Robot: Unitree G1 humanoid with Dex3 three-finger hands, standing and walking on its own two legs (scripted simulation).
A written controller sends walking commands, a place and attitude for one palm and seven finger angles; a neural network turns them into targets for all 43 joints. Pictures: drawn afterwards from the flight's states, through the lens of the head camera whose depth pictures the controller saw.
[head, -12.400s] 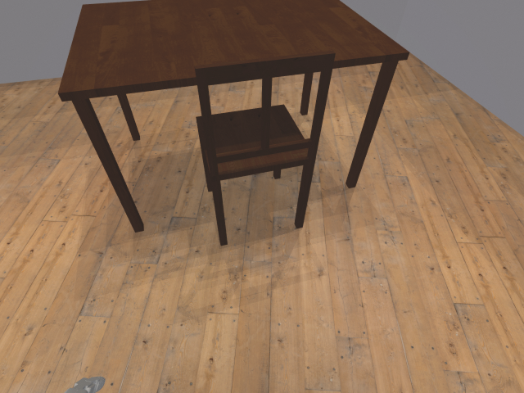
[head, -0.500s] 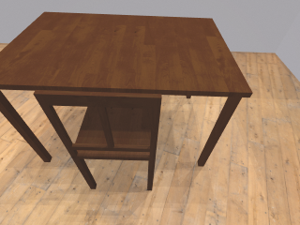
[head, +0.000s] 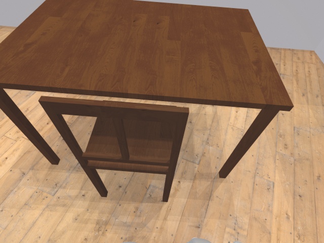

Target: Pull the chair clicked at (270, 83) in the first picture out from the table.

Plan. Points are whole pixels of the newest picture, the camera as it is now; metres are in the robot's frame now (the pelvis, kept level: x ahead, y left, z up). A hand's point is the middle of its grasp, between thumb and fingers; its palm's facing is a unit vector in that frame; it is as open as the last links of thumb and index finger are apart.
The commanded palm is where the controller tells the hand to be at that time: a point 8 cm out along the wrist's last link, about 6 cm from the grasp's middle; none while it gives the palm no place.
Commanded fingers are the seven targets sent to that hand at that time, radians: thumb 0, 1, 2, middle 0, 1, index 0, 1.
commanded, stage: come to a stop and stand still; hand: left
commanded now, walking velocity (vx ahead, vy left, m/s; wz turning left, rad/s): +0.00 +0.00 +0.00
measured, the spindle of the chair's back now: (122, 140) +0.43 +0.17 -0.11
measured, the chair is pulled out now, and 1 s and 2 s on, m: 0.00 0.00 0.00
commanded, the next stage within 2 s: look again from close up in 0.48 s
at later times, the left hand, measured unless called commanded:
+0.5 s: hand out of the picture +0.04 +0.14 -0.17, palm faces -0.02 -0.97 -0.23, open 7.4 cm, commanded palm none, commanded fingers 0.00 0.90 0.90 -0.20 -0.30 -0.20 -0.30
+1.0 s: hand out of the picture +0.01 +0.14 -0.18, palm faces +0.01 -0.99 -0.17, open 7.4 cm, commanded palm none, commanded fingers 0.00 0.90 0.90 -0.20 -0.30 -0.20 -0.30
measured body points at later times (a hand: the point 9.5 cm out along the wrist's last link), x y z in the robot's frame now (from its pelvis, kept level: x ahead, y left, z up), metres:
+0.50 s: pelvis -0.01 -0.04 -0.01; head -0.02 -0.05 +0.44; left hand +0.04 +0.20 -0.15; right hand -0.04 -0.26 -0.17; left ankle +0.05 +0.09 -0.74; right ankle -0.01 -0.16 -0.74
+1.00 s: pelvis +0.02 -0.03 +0.00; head +0.02 -0.02 +0.45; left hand +0.01 +0.19 -0.16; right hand +0.04 -0.26 -0.15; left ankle +0.05 +0.09 -0.74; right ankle -0.01 -0.16 -0.74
